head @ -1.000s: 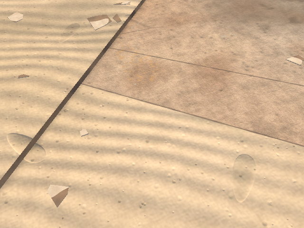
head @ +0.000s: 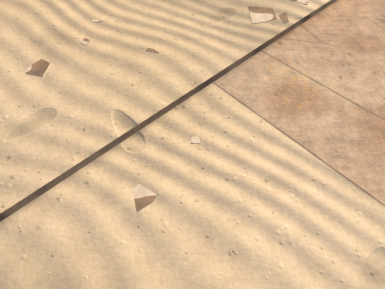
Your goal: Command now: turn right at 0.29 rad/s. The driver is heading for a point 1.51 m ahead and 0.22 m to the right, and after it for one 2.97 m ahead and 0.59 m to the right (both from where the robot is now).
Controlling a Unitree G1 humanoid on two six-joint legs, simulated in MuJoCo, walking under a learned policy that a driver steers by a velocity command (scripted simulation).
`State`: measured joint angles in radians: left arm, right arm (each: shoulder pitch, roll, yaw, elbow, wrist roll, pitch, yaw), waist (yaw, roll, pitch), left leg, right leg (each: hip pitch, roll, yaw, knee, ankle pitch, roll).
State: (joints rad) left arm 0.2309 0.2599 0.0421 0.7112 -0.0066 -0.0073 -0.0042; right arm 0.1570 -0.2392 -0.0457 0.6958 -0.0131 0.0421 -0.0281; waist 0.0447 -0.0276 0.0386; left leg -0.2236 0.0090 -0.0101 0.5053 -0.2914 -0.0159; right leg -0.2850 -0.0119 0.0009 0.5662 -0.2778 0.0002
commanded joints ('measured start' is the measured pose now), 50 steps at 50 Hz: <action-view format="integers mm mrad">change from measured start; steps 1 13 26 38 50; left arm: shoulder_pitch -59 89 101 13 -260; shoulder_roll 130 219 225 181 93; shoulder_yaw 44 78 74 37 10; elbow -106 -134 -122 -143 -185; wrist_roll -2 2 -18 -22 -4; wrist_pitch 8 -18 -21 -76 -115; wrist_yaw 12 -4 30 13 -24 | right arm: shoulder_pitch -9 -80 -183 179 251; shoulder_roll -193 -161 -131 -195 -222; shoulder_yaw -64 -61 -45 -52 -51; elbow -63 -110 -91 -1 30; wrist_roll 4 16 29 31 48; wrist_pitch -25 -41 -142 -158 -99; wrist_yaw -11 -13 42 61 8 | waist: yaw -48 -3 25 -98 -119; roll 234 -68 -107 153 142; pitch -50 -130 -22 20 -13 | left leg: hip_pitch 82 -491 -304 304 48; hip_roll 239 9 -33 293 126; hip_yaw -193 -92 -65 -647 -349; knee -137 723 90 -304 -260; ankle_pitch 221 -296 82 -276 258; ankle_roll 165 -25 -50 307 207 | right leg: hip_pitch -134 265 129 -554 -147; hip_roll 7 -277 -135 -2 48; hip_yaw -9 502 433 129 53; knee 117 -248 -335 591 -30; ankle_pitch -25 136 -132 -157 264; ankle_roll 0 -315 -239 -35 56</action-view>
